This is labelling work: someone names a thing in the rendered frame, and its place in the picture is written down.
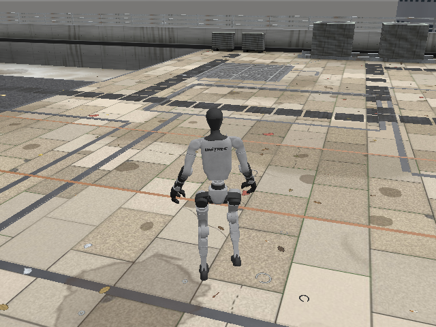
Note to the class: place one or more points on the left robot forearm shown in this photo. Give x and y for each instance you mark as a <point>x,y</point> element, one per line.
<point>180,180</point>

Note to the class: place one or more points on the left robot upper arm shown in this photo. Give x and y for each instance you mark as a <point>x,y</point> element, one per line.
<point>190,156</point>

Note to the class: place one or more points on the robot left shin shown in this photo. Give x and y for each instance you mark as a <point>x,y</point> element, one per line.
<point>203,248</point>

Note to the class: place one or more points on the robot right thigh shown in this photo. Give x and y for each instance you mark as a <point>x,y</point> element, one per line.
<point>234,198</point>

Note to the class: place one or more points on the right robot hand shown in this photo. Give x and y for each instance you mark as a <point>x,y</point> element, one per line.
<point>253,186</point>

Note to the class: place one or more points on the right robot forearm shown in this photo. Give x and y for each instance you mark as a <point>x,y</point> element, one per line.
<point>249,176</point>

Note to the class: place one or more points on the right robot upper arm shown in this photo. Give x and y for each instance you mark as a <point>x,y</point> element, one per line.
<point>241,153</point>

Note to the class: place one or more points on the left robot hand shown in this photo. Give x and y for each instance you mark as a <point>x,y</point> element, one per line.
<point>174,193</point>

